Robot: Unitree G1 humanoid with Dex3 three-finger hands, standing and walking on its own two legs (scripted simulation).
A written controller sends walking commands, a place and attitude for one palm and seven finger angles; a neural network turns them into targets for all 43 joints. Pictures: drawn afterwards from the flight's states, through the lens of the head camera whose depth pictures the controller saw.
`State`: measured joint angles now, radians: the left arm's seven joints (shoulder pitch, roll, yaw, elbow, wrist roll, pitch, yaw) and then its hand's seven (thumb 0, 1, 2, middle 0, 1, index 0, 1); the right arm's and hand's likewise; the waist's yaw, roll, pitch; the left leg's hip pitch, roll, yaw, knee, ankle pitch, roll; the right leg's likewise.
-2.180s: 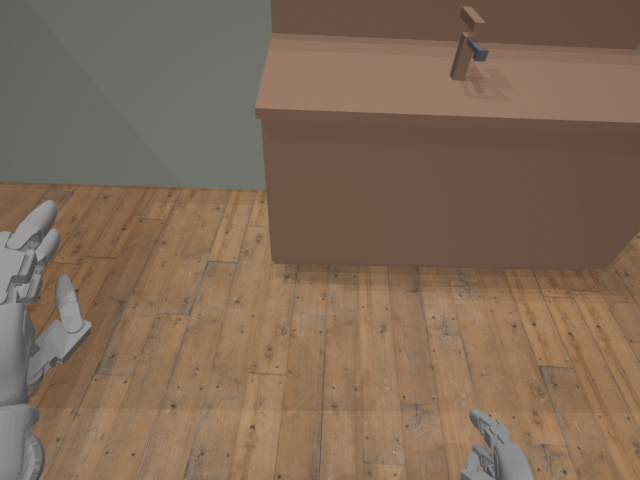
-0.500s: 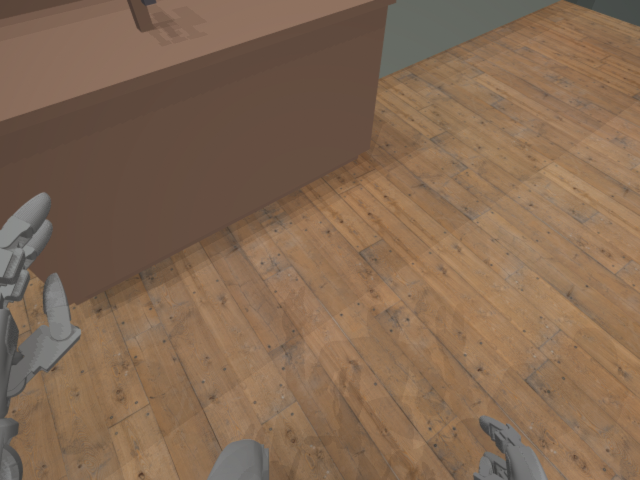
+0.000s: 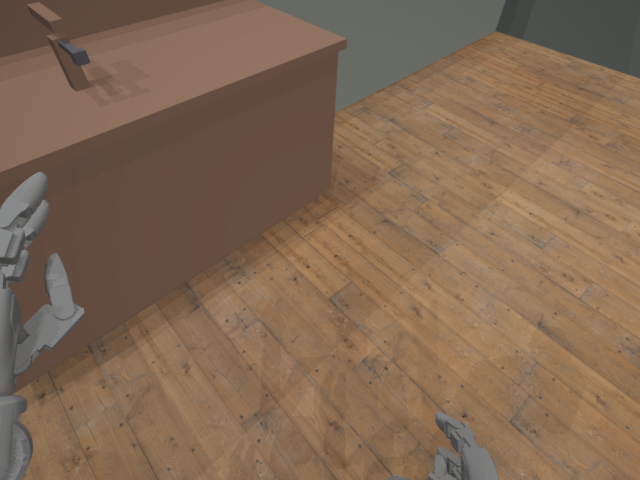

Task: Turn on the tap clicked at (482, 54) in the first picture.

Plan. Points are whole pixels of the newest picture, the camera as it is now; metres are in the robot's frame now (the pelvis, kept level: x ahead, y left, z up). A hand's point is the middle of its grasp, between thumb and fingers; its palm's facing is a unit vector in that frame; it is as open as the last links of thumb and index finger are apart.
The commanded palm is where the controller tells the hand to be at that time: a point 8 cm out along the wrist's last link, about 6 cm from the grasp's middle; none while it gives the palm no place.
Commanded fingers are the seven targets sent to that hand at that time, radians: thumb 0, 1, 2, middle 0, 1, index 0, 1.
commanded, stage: walk to a spot facing it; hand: left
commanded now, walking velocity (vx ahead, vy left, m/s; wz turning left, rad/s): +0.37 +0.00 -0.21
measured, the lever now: (79, 56) +0.89 +0.60 +0.09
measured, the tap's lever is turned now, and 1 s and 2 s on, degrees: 0 0 0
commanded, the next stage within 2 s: turn to face it in 0.68 s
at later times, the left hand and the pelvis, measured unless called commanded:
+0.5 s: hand (182, 159) +0.41 +0.20 +0.20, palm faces +0.39 -0.81 -0.43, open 7.4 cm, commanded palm +0.37 +0.25 +0.18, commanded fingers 0.00 0.90 0.90 -0.20 -0.30 -0.20 -0.30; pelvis +0.20 -0.02 -0.01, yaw -3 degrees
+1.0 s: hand (245, 115) +0.57 +0.16 +0.17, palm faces +0.38 -0.78 -0.49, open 7.4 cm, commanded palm +0.50 +0.21 +0.18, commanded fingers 0.00 0.90 0.90 -0.20 -0.30 -0.20 -0.30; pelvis +0.33 -0.07 -0.01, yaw -1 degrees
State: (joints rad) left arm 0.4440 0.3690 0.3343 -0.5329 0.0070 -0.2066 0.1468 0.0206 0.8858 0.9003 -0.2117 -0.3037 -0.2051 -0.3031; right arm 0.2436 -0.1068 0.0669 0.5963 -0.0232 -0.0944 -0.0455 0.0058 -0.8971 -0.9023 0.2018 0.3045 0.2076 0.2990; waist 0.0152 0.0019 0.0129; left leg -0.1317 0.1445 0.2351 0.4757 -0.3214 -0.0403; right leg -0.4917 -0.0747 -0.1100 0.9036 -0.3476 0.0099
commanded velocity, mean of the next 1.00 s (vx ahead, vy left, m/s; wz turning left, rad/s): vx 0.25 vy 0.00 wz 0.12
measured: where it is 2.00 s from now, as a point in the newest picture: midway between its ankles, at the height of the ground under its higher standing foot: (359, 467)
